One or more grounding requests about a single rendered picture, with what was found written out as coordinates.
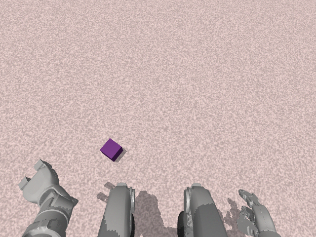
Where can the right robot hand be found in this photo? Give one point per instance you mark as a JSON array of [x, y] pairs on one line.
[[259, 217]]

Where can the left robot hand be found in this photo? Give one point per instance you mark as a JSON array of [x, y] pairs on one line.
[[45, 177]]

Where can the left robot arm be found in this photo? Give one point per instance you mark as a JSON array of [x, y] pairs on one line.
[[55, 211]]

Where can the cube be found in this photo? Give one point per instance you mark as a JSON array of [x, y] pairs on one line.
[[111, 149]]

